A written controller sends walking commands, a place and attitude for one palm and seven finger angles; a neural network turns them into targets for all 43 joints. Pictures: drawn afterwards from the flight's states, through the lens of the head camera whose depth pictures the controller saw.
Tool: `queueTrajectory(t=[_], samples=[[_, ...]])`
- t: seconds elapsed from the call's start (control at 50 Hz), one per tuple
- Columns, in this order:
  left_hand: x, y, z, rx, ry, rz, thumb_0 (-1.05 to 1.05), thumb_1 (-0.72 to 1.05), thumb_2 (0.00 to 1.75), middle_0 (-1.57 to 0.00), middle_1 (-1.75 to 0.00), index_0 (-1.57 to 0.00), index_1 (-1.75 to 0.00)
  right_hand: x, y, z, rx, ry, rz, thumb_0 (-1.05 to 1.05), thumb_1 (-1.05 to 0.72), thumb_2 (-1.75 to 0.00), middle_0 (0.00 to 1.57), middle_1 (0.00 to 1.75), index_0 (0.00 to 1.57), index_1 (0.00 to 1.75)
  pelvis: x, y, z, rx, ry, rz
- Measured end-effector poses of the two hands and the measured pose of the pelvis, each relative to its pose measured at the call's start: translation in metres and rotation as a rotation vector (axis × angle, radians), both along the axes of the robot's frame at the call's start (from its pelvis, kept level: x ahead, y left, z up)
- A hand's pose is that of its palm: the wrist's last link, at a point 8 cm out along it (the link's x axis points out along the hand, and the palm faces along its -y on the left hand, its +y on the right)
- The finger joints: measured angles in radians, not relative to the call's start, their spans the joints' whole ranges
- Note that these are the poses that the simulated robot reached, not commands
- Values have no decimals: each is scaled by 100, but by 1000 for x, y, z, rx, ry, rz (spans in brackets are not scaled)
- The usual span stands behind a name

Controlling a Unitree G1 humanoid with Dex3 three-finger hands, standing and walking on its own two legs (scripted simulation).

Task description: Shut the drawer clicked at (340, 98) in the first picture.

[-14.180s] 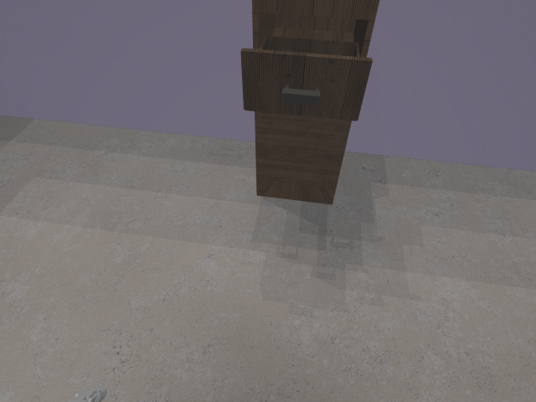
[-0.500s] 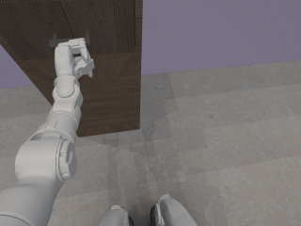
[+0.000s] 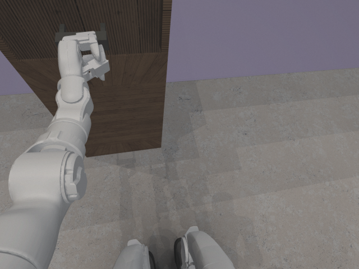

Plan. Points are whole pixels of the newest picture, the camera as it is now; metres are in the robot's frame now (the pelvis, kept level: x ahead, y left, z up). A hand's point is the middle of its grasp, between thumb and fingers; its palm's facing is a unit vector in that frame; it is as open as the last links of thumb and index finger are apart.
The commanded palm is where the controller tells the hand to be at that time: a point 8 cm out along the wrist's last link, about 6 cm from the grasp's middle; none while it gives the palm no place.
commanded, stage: pull the fist back off the drawer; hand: left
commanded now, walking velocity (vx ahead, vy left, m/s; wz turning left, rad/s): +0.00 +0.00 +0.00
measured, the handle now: (83, 34) +0.63 +0.12 +0.09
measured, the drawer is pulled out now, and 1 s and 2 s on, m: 0.00 0.00 0.00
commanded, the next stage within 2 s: draw the hand back to the body in 0.66 s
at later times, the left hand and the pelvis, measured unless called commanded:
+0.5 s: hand (104, 62) +0.55 +0.08 +0.08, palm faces +0.03 -1.00 -0.02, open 3.0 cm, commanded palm +0.51 +0.13 +0.09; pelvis +0.01 +0.01 +0.00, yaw -1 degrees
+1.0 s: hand (83, 76) +0.48 +0.11 +0.11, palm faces +0.04 -1.00 -0.03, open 3.2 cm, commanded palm +0.44 +0.16 +0.12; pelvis +0.06 -0.01 +0.03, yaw -2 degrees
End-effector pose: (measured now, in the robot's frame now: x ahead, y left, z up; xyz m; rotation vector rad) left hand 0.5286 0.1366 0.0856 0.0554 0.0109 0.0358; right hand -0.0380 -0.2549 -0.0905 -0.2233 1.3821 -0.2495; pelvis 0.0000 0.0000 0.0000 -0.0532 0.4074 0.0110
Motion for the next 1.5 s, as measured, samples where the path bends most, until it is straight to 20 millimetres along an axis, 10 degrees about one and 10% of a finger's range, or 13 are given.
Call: queueTrajectory(t=[0.4, 0.84, 1.26, 1.5], samples=[[-1, 1, -3, -15, -4, -10, -3, 66, 94, -140, -160, -140, -160, -6, 10, -1, 32, 37, -8, 1, -91, -90, 20, 30, 21, 30, 5, 6, -1, -2, -2, -9], [-23, 18, 3, -33, -31, 24, 1, 89, 90, -140, -160, -140, -160, 99, -4, 1, 78, -107, 16, 1, -91, -90, 20, 30, 20, 30, 44, -6, 18, 19, -54, -31], [-157, 61, 73, -3, -97, -3, 1, 90, 90, -140, -160, -141, -160, 225, 3, 53, 99, -559, 152, 1, -91, -90, 20, 30, 20, 30, 46, -11, 48, 34, -267, -10], [-231, 83, 96, 189, -42, 94, 1, 89, 90, -140, -160, -141, -160, 253, 28, 84, 98, -662, 205, 1, -91, -90, 20, 30, 20, 30, 35, -7, 67, 42, -407, -8]])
